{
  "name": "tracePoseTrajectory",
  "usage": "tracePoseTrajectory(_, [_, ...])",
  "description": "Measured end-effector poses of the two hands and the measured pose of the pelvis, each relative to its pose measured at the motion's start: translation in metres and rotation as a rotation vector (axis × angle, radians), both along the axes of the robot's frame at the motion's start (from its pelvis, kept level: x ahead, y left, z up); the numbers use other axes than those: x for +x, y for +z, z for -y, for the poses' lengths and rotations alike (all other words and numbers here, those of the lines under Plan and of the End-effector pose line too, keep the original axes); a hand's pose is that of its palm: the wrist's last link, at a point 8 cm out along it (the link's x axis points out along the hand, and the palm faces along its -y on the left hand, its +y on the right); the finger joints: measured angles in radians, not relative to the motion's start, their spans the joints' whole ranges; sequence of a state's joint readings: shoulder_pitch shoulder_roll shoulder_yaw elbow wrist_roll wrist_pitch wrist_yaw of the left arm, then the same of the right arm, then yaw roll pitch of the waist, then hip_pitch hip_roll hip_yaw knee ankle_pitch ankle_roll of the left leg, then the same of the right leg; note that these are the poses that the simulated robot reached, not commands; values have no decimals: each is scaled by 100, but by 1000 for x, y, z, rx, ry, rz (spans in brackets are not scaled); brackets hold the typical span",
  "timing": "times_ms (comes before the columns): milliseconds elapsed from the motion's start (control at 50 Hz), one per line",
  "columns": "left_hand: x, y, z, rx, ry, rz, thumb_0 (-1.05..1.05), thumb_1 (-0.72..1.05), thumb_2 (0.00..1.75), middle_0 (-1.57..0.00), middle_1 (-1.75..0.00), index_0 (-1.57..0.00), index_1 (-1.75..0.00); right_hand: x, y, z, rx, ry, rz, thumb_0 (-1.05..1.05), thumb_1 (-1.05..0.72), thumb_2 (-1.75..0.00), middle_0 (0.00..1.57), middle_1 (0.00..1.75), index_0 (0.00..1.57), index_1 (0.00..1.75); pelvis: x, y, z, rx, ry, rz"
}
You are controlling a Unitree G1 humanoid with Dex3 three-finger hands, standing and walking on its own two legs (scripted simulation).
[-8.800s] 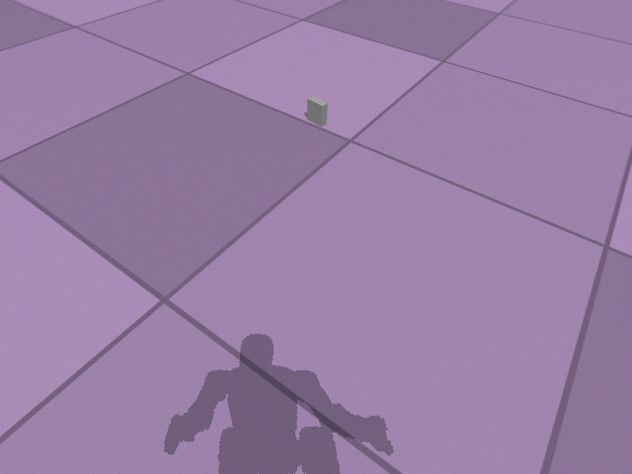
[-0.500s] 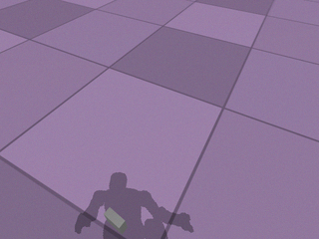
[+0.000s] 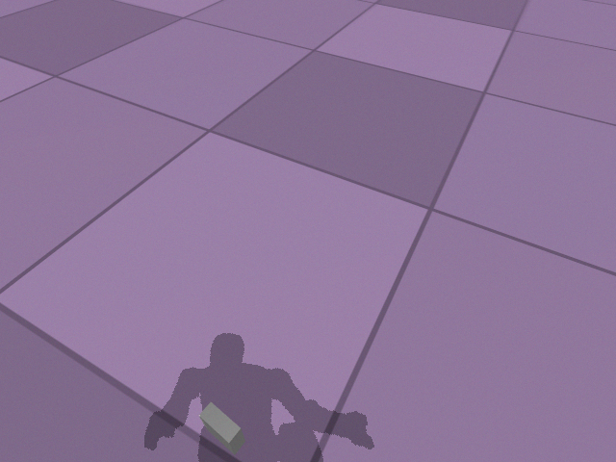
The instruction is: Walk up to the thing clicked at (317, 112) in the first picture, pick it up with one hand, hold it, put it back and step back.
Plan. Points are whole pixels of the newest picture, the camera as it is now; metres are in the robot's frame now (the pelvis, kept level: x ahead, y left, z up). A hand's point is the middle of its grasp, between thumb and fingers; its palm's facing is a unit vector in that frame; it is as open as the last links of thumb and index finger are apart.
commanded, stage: go down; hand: left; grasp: from the side
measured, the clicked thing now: (222, 428) +0.38 +0.22 -0.72
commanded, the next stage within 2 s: none
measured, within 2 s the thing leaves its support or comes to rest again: neither
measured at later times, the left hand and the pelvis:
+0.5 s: hand out of the picture +0.14 +0.27 -0.18, palm faces +0.06 -0.94 -0.33, open 14.9 cm; pelvis -0.02 +0.01 -0.04, yaw +0 degrees
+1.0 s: hand out of the picture +0.12 +0.29 -0.21, palm faces +0.10 -0.94 -0.33, open 17.5 cm; pelvis -0.02 +0.02 -0.09, yaw +0 degrees
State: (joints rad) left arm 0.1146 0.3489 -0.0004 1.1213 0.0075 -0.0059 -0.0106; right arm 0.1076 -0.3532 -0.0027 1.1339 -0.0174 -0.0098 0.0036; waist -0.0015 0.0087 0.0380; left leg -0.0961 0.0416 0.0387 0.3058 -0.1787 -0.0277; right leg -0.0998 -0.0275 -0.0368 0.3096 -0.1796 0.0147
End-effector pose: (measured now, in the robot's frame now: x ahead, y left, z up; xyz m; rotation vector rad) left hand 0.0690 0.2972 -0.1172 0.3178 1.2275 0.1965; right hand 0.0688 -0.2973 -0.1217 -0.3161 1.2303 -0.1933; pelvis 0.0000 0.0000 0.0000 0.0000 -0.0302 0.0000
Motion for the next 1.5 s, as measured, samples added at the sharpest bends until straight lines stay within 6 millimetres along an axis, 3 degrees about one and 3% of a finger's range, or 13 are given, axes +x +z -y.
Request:
tracePoseTrajectory(120, [2, 0, 0, -1, 9, 13, 1, 89, 89, -20, -29, -20, -29, 1, 0, -1, 0, -10, 17, 1, -90, -89, 20, 30, 21, 29, 0, -1, 0, -1, 1, -11])
tracePoseTrajectory(280, [60, -9, -1, -20, 29, 144, 1, 60, 60, -9, -13, -10, -12, 7, -4, -27, 34, -7, 149, 1, -93, -90, 20, 30, 20, 29, -16, -14, 0, -3, 10, -112])
tracePoseTrajectory(360, [71, -12, -7, -13, 18, 157, 1, 37, 39, -7, -8, -8, -7, 3, -7, -38, 54, -27, 178, 1, -92, -90, 20, 30, 20, 29, -16, -21, -2, -6, 3, -140])
tracePoseTrajectory(500, [63, -27, -21, -9, 33, 149, 1, -4, 16, -7, -6, -8, -5, 8, -17, -47, 54, -19, 235, 1, -88, -89, 20, 30, 21, 30, -17, -39, -9, -16, -1, -195])
tracePoseTrajectory(680, [49, -41, -28, -9, 34, 185, 0, -41, 5, -7, -6, -8, -5, 36, -26, -52, 13, 28, 353, 1, -84, -88, 20, 30, 21, 30, -20, -63, -16, -31, 5, -246])
tracePoseTrajectory(880, [43, -48, -34, -8, 47, 195, 0, -54, 2, -7, -4, -8, -4, 63, -30, -66, 3, 78, 468, 1, -84, -88, 20, 30, 21, 30, -22, -82, -18, -47, 13, -285])
tracePoseTrajectory(1060, [39, -59, -41, -12, 64, 215, 0, -55, 2, -7, -3, -8, -3, 67, -45, -71, 1, 96, 494, 1, -86, -88, 20, 30, 21, 30, -24, -99, -18, -55, 16, -328])
tracePoseTrajectory(1220, [59, -89, -65, -24, 89, 348, 0, -55, 2, -8, -2, -8, -3, 58, -79, -63, -17, 144, 468, 1, -89, -89, 20, 30, 21, 30, -38, -132, -15, -52, 14, -401])
tracePoseTrajectory(1400, [111, -136, -94, -44, 16, 608, -1, -58, 3, -8, -8, -9, -8, 43, -156, -46, -55, 182, 380, 1, -89, -89, 20, 30, 21, 30, -60, -201, -12, -52, 7, -508])
tracePoseTrajectory(1500, [128, -154, -106, -42, 13, 687, -1, -58, 7, -8, -12, -8, -11, 27, -194, -43, -49, 177, 313, 1, -89, -89, 20, 30, 21, 30, -70, -230, -10, -53, 0, -539])
